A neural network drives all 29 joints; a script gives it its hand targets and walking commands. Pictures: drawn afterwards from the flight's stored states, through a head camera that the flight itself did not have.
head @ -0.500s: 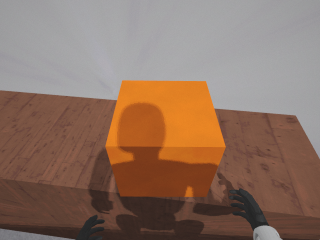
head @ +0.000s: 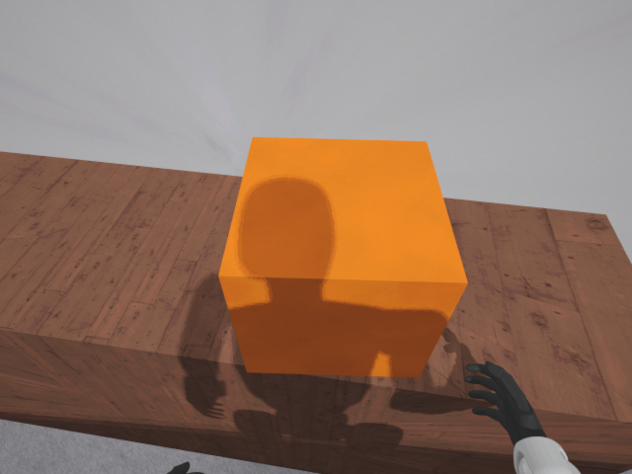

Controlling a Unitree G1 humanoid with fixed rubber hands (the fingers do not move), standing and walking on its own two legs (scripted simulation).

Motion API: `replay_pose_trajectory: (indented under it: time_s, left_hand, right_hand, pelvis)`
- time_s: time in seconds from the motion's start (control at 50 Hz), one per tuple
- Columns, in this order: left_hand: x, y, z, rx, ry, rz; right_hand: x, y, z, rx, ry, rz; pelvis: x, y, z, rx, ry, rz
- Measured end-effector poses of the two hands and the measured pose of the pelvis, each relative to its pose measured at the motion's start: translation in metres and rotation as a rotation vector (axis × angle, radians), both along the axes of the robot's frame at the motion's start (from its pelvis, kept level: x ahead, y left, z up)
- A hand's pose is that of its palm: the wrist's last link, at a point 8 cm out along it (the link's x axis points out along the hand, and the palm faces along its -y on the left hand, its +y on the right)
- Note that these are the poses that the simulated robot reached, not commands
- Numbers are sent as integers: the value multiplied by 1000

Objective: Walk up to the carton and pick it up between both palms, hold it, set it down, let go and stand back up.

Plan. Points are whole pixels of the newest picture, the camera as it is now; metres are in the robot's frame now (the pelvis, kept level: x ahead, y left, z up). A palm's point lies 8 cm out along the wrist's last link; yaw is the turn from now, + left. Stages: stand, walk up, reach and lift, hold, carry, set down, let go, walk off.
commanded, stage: stand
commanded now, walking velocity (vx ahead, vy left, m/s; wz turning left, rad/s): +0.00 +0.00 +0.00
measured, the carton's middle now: (336, 257) +0.43 +0.00 +0.02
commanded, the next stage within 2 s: none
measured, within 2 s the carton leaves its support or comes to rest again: neither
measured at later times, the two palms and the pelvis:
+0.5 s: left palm out of the picture +0.11 +0.24 -0.13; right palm (516, 430) +0.20 -0.22 -0.03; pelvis +0.01 +0.02 +0.00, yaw +0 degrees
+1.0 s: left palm out of the picture +0.12 +0.25 -0.12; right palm (514, 430) +0.20 -0.21 -0.03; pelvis +0.02 +0.03 +0.00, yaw +0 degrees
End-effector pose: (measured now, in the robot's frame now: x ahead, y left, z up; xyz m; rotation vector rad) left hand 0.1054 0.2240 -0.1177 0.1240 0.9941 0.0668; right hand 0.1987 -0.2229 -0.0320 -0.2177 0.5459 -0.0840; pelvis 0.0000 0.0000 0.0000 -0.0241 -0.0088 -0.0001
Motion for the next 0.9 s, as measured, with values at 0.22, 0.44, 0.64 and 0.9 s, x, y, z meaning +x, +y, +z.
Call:
replay_pose_trajectory:
  time_s: [0.22,0.44,0.64,0.9]
  left_hand:
    - [2,7,-3,-15,5,10]
    - [2,14,-8,-15,42,14]
    - [6,22,-11,-8,60,20]
    - [15,29,-8,3,43,24]
  right_hand:
    - [-2,3,-1,-14,-15,-38]
    - [-2,6,0,-30,-10,-52]
    - [-2,7,0,-41,-5,-65]
    - [-2,9,0,-46,-9,-83]
  pelvis:
    - [5,12,-2,-3,18,4]
    - [12,19,-2,0,22,7]
    - [17,24,-2,0,16,6]
    - [18,29,-3,1,2,6]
